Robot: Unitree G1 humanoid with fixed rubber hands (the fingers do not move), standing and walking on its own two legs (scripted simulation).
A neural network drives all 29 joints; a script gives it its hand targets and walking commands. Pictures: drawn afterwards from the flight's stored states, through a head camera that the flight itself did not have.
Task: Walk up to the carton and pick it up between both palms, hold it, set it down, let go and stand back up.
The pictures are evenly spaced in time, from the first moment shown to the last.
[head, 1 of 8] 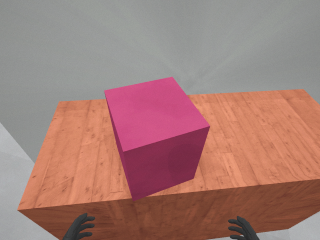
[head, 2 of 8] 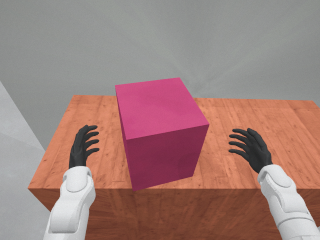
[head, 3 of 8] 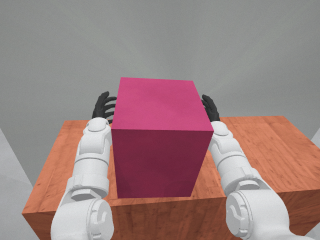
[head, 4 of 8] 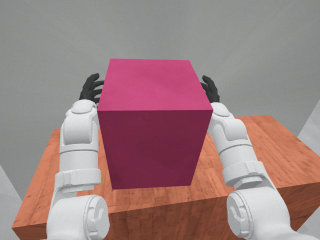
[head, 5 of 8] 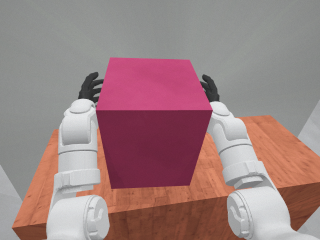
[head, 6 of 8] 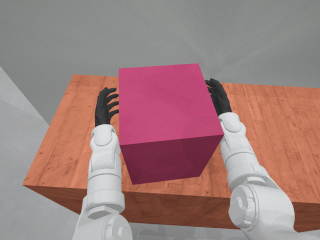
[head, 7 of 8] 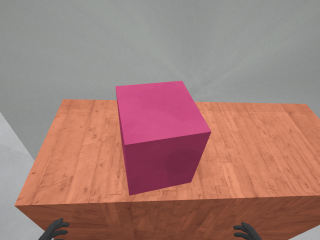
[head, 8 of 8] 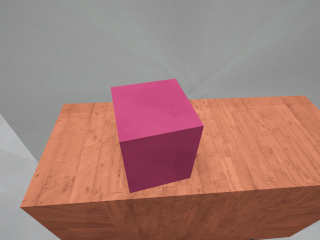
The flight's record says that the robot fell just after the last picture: no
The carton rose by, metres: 0.20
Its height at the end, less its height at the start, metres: +0.00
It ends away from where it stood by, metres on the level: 0.02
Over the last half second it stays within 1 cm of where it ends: yes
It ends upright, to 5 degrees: yes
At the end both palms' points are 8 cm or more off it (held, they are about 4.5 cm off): yes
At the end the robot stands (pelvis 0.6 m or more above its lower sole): yes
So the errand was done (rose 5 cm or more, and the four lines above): yes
